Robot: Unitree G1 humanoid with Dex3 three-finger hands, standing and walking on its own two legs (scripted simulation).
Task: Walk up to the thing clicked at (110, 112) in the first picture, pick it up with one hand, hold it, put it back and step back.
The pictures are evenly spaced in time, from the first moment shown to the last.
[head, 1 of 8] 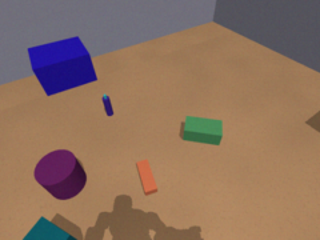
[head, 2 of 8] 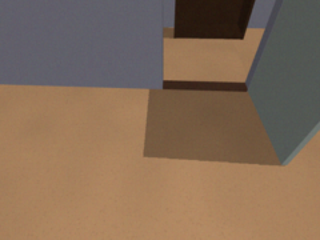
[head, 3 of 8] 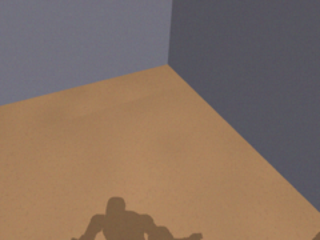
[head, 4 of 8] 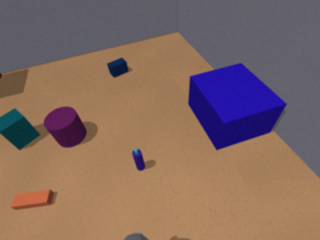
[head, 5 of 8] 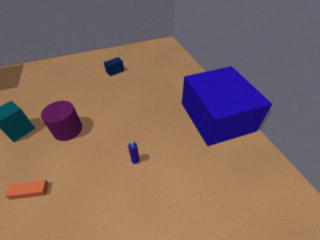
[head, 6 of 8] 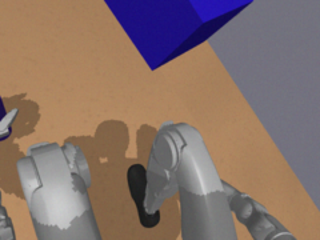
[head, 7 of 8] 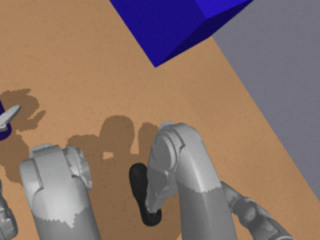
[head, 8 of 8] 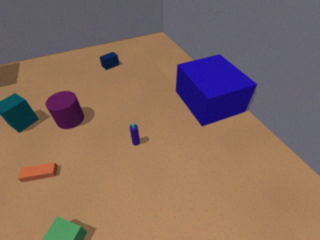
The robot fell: no
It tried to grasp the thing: yes
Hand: left
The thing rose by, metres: 0.66
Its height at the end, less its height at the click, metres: +0.00
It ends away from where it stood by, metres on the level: 0.01
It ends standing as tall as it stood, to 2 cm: yes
